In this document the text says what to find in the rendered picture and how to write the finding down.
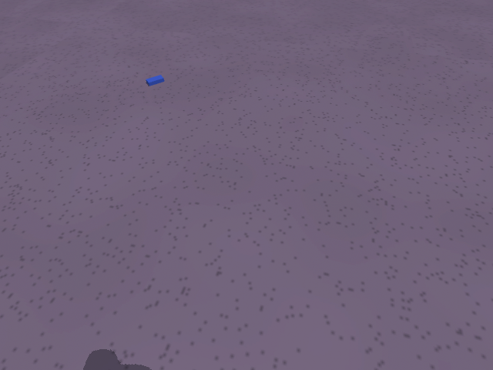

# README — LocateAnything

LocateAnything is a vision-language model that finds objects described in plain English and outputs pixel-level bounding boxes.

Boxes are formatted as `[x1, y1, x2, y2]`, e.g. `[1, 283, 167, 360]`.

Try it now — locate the small box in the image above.
[146, 75, 165, 86]

